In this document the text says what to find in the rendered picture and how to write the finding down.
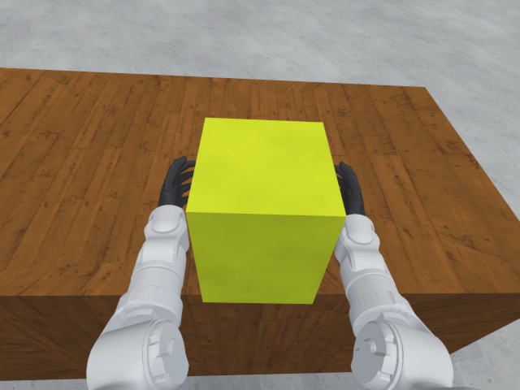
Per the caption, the right robot forearm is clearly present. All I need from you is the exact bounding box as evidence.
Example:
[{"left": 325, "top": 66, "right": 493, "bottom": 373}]
[{"left": 334, "top": 214, "right": 453, "bottom": 365}]

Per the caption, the pedestal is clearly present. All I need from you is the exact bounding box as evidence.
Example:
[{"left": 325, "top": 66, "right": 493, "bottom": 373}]
[{"left": 0, "top": 67, "right": 520, "bottom": 381}]

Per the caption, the left robot upper arm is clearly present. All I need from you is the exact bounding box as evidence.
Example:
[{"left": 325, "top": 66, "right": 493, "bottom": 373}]
[{"left": 88, "top": 318, "right": 189, "bottom": 390}]

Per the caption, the left robot forearm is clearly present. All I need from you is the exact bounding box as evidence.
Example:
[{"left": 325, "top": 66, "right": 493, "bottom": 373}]
[{"left": 86, "top": 205, "right": 189, "bottom": 388}]

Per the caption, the right robot upper arm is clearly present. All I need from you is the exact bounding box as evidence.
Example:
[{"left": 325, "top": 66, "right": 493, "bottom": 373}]
[{"left": 351, "top": 319, "right": 481, "bottom": 390}]

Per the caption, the carton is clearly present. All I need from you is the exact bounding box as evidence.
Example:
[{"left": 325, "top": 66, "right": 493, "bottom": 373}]
[{"left": 185, "top": 118, "right": 347, "bottom": 304}]

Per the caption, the left robot hand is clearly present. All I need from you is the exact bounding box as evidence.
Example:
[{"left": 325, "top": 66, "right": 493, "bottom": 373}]
[{"left": 158, "top": 155, "right": 196, "bottom": 208}]

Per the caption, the right robot hand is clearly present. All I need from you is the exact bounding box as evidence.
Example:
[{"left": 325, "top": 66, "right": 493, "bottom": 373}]
[{"left": 333, "top": 162, "right": 366, "bottom": 216}]

